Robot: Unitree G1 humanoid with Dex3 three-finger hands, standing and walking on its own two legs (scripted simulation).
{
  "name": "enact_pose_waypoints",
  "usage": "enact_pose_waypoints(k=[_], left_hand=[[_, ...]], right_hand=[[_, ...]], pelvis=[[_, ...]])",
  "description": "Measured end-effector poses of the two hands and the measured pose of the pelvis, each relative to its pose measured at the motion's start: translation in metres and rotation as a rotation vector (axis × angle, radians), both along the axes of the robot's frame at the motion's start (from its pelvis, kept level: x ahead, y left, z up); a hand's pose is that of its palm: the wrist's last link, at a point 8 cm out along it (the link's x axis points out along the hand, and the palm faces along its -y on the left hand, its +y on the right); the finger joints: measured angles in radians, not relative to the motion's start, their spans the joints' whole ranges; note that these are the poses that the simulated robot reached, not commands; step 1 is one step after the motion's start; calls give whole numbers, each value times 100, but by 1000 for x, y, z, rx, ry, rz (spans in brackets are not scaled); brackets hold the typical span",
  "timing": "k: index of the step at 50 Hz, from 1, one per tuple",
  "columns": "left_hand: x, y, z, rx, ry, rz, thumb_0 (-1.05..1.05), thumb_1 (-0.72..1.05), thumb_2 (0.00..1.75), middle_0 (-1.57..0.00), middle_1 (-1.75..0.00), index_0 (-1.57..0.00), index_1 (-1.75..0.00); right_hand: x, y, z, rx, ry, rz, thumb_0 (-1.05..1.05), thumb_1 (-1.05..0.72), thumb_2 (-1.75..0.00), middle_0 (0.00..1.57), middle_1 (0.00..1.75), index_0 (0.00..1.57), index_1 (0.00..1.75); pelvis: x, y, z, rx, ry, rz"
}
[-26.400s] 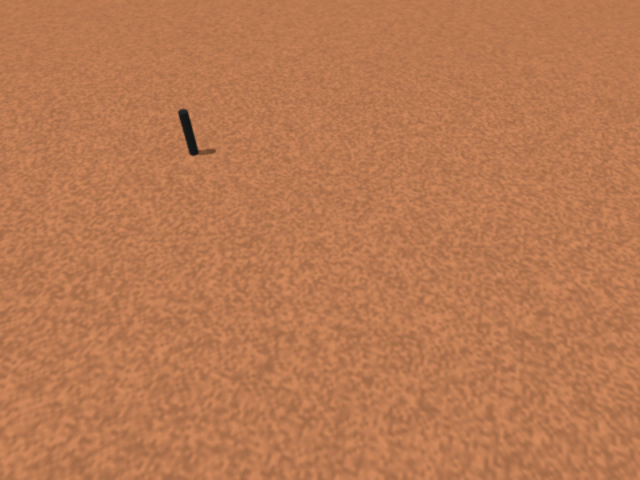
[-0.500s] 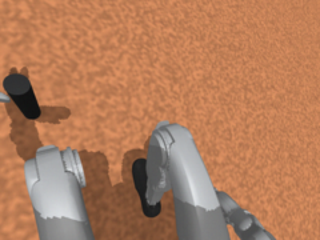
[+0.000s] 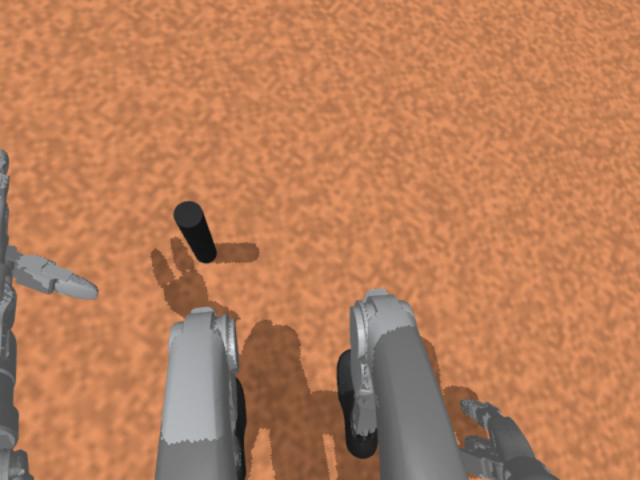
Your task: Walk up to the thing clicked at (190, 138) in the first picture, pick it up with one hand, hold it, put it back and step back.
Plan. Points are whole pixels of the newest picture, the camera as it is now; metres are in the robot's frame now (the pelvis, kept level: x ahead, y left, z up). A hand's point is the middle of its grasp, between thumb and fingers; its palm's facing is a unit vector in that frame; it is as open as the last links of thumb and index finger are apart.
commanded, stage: home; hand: left
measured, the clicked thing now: (198, 236) +0.47 +0.17 -0.32
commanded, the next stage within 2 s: none
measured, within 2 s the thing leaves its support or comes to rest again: neither
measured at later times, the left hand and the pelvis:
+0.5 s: hand (18, 301) +0.30 +0.21 +0.11, palm faces +0.15 -0.92 -0.36, open 17.4 cm; pelvis +0.06 -0.02 +0.21, yaw +4 degrees
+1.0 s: hand out of the picture +0.23 +0.18 +0.22, palm faces +0.18 -0.94 -0.29, open 17.6 cm; pelvis +0.08 -0.01 +0.27, yaw +4 degrees
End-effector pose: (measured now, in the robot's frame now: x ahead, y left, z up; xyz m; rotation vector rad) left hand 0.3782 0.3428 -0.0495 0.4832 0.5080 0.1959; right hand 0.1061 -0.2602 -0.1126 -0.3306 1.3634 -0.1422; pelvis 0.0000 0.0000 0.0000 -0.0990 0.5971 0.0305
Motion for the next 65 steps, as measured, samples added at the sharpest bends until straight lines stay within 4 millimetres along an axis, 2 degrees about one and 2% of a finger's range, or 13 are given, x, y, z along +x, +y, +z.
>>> enact_pose_waypoints(k=[5, 10, 14, 18, 24, 33, 38, 43, 48, 53, 65], left_hand=[[-26, -29, 38, -47, 59, 24, -1, -53, 6, -6, -6, -6, -6], [-41, -36, 84, -67, 79, 94, -1, -53, 6, -7, -6, -7, -6], [-54, -43, 118, -79, 102, 137, -1, -53, 6, -6, -6, -6, -6], [-71, -58, 147, -109, 147, 161, -1, -53, 6, -6, -6, -6, -6], [-98, -83, 186, -163, 197, 188, -1, -53, 6, -6, -6, -6, -6], [-131, -107, 252, -200, 196, 193, -1, -54, 5, -6, -5, -6, -6], [-150, -117, 282, -213, 175, 184, -1, -55, 4, -6, -5, -6, -6], [-165, -122, 297, -230, 167, 186, -1, -57, 4, -6, -5, -6, -5], [-173, -121, 298, -238, 176, 199, -1, -58, 3, -5, -5, -5, -5], [-172, -119, 294, -243, 188, 210, -1, -58, 3, -5, -5, -5, -5], [-159, -119, 299, -242, 183, 193, -1, -59, 2, -5, -4, -5, -5]], right_hand=[[47, 1, 56, -5, -151, 7, 1, -90, -91, 20, 30, 20, 30], [86, 1, 110, -15, -283, 25, 1, -90, -91, 20, 30, 20, 30], [106, 1, 147, -9, -362, 32, 1, -90, -91, 20, 30, 20, 30], [113, 1, 179, 4, -404, 28, 1, -90, -91, 20, 30, 20, 30], [109, 3, 224, 13, -438, 8, 1, -90, -91, 20, 30, 20, 30], [107, 4, 282, 2, -532, -32, 1, -90, -91, 20, 30, 20, 30], [118, 8, 303, 6, -614, -36, 1, -90, -91, 20, 30, 20, 30], [134, 16, 317, 21, -687, -17, 1, -90, -91, 20, 30, 20, 30], [147, 22, 326, 28, -735, 22, 1, -90, -91, 20, 30, 20, 30], [153, 26, 330, 25, -746, 53, 1, -90, -91, 20, 30, 20, 30], [146, 26, 324, 22, -704, 33, 1, -90, -91, 20, 30, 20, 30]], pelvis=[[10, -5, 53, 21, -22, 3], [23, -11, 98, 38, -55, 12], [34, -14, 130, 46, -96, 18], [42, -16, 160, 53, -146, 22], [55, -19, 202, 65, -229, 30], [70, -18, 250, 77, -356, 36], [77, -15, 264, 80, -407, 38], [79, -14, 271, 84, -438, 41], [78, -14, 273, 87, -452, 46], [79, -15, 274, 88, -455, 50], [87, -12, 277, 83, -462, 49]])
